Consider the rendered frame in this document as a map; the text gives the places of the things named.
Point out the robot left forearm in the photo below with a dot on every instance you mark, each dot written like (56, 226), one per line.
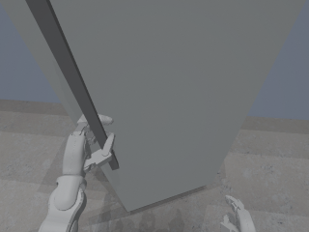
(65, 205)

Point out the handle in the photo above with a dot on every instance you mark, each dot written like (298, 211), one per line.
(48, 22)

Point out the fridge door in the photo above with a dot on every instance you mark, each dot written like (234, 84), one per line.
(178, 78)

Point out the robot right hand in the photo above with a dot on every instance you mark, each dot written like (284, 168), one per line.
(241, 222)

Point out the robot left hand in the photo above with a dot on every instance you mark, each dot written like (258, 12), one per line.
(77, 149)

